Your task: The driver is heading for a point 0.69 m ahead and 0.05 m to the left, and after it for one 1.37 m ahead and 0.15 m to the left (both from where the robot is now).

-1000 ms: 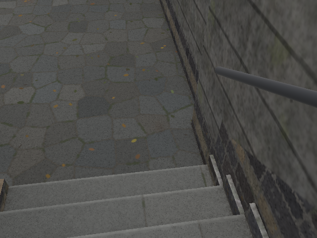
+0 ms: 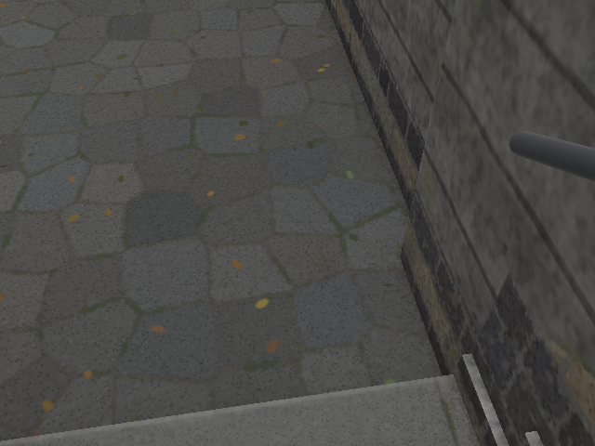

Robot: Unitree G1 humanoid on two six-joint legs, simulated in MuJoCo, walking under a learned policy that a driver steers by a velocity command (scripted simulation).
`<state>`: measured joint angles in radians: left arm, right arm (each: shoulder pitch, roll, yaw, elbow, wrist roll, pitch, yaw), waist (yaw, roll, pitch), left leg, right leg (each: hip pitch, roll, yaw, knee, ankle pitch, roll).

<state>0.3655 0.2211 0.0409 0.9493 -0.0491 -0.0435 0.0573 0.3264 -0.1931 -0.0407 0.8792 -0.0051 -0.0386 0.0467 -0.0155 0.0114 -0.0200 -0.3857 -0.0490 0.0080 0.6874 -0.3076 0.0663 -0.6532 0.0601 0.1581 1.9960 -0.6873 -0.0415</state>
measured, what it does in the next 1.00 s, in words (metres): goes down: right foot 0.18 m lower, then left foot 0.18 m lower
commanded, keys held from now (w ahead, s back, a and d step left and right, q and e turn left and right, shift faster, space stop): w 0.54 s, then w+q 0.44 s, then w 0.02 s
